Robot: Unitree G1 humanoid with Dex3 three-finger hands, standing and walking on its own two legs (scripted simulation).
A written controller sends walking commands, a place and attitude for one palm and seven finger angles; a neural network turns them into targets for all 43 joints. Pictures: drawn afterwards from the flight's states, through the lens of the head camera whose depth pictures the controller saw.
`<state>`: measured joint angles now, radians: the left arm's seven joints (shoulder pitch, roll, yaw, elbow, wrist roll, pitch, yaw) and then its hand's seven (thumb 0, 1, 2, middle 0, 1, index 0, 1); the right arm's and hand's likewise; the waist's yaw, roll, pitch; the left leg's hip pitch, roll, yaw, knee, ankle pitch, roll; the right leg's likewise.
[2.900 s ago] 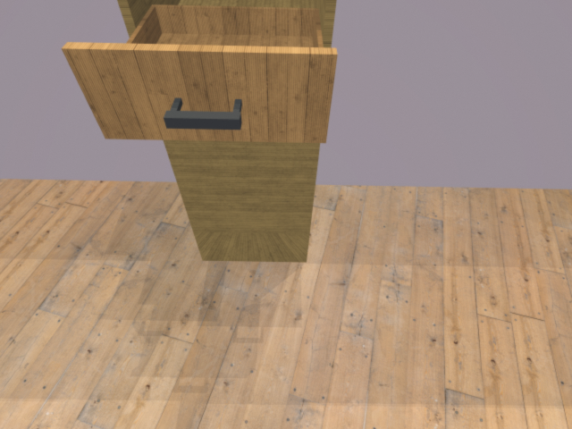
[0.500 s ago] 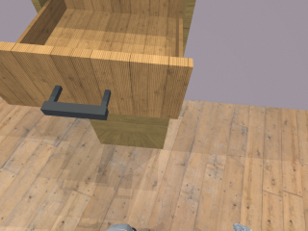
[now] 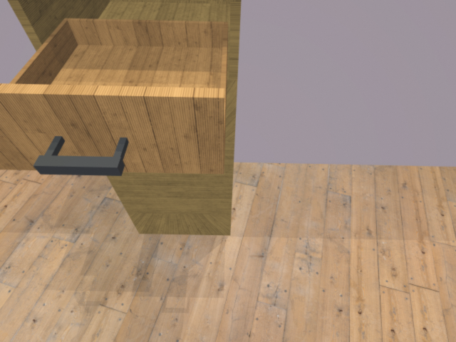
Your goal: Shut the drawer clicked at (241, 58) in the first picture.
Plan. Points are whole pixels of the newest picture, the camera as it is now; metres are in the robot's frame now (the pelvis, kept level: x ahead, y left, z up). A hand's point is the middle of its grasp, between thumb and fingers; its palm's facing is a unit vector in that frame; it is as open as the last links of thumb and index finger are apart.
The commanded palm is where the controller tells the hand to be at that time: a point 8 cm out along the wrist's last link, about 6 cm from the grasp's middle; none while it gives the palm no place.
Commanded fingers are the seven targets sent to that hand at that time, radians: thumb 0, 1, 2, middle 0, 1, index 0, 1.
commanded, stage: come to a stop and stand still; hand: left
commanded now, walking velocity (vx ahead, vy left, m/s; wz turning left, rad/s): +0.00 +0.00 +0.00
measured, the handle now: (85, 154) +0.34 +0.22 +0.17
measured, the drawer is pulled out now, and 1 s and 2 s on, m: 0.28 0.28 0.28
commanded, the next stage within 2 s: look again from close up in 0.34 s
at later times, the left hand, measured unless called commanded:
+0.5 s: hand out of the picture -0.01 +0.17 -0.17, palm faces +0.02 -0.98 -0.21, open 7.4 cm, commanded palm none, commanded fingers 0.00 0.90 0.90 -0.20 -0.30 -0.20 -0.30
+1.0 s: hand out of the picture +0.02 +0.20 -0.18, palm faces -0.02 -0.97 -0.23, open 7.4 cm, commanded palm none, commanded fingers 0.00 0.90 0.90 -0.20 -0.30 -0.20 -0.30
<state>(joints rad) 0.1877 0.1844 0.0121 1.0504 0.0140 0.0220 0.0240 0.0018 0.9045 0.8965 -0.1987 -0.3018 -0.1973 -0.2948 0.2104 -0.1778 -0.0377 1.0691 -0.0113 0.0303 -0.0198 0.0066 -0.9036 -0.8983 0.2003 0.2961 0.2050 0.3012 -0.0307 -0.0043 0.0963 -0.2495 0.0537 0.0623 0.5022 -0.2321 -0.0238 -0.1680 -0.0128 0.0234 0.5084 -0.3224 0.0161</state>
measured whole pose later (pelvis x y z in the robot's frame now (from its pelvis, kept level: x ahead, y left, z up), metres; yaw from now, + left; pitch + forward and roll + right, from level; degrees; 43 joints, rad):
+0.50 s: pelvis -0.01 -0.01 +0.00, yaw +0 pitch -2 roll -1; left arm 0.27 0.16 0.00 1.12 0.02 -0.02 0.05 0.00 0.90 0.90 -0.20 -0.30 -0.20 -0.29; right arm 0.26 -0.16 -0.02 1.10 -0.01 0.02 -0.02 0.01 -0.90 -0.90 0.20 0.30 0.20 0.30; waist -0.01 0.02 0.06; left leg -0.26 0.08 0.03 0.50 -0.23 -0.03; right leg -0.13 0.02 0.00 0.43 -0.27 0.00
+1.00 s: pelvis +0.01 +0.02 +0.00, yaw -1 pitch +0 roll +1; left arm 0.27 0.19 0.00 1.09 0.02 -0.01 0.03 0.00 0.91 0.90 -0.20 -0.30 -0.20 -0.29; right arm 0.25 -0.17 0.00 1.07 -0.02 -0.02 -0.02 0.01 -0.91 -0.90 0.20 0.30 0.20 0.30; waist 0.01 -0.01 0.03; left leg -0.25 0.03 0.08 0.51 -0.26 0.00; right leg -0.18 -0.03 0.06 0.52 -0.34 0.04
